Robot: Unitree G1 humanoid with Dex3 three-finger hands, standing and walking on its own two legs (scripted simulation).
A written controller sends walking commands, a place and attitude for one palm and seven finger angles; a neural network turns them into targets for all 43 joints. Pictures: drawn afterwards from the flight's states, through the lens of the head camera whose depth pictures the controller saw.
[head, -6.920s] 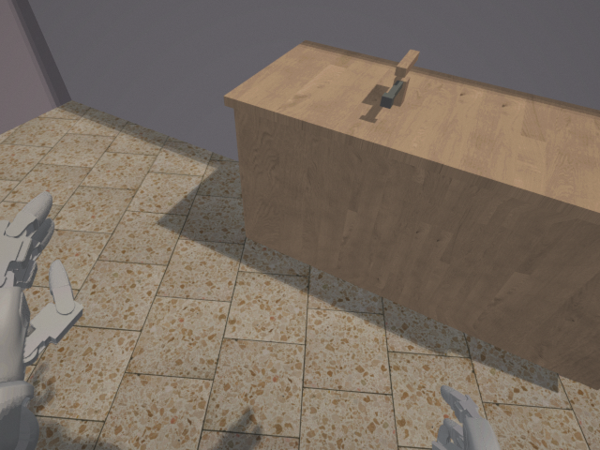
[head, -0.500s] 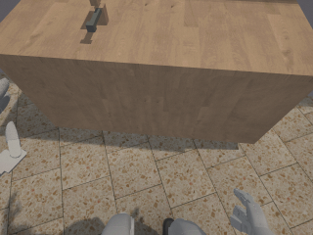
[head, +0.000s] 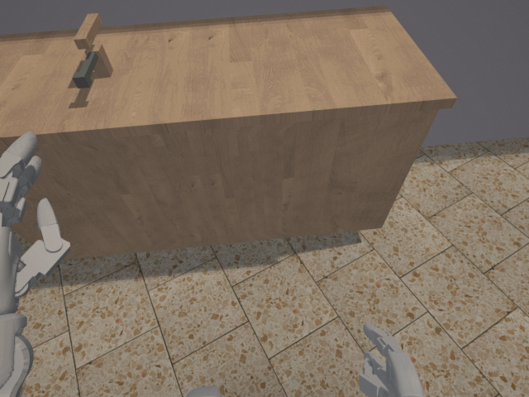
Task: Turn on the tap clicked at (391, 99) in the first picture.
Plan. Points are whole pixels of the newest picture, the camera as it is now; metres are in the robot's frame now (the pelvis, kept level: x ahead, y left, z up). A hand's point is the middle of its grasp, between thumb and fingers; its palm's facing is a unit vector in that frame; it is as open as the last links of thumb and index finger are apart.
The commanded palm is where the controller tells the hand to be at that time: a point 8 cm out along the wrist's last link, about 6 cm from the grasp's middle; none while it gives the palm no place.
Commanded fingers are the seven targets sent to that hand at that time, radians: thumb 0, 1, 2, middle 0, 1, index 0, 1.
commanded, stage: turn to face it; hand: left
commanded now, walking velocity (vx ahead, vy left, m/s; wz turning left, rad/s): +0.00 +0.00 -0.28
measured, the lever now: (82, 79) +0.72 +0.51 +0.05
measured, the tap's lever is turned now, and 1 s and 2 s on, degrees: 0 0 0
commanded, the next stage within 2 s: take the last steps up to it in 0.12 s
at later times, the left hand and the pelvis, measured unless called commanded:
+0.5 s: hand (66, 263) +0.21 +0.21 +0.19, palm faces +0.34 -0.84 -0.41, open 7.4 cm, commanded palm +0.17 +0.25 +0.20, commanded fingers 0.00 0.90 0.90 -0.20 -0.30 -0.20 -0.30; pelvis -0.02 -0.01 +0.02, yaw -5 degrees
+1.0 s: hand (63, 198) +0.28 +0.25 +0.20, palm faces +0.34 -0.82 -0.46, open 7.4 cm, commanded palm +0.22 +0.30 +0.20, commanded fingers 0.00 0.90 0.90 -0.20 -0.30 -0.20 -0.30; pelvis +0.04 +0.03 +0.01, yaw -5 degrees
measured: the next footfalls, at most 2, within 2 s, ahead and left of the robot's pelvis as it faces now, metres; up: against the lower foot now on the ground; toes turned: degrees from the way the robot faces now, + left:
left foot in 0.36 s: +0.03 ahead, +0.10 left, +0.00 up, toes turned -2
left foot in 0.90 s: +0.11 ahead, +0.16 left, +0.00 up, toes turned +3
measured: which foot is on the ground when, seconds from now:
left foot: up 0.00-0.34, down 0.36-0.60, up 0.62-0.88, down 0.90-1.00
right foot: down 0.00-0.90, up 0.92-1.00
